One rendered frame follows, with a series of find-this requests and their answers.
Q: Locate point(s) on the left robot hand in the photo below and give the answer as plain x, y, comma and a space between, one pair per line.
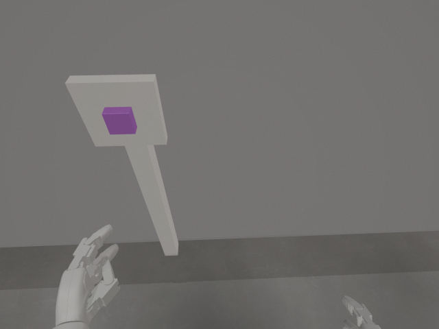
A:
78, 281

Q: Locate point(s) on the button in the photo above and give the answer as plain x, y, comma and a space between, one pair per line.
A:
119, 120

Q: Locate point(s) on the right robot hand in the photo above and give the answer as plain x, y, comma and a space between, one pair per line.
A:
360, 313

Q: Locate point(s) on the panel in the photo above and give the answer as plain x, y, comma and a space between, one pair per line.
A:
91, 94

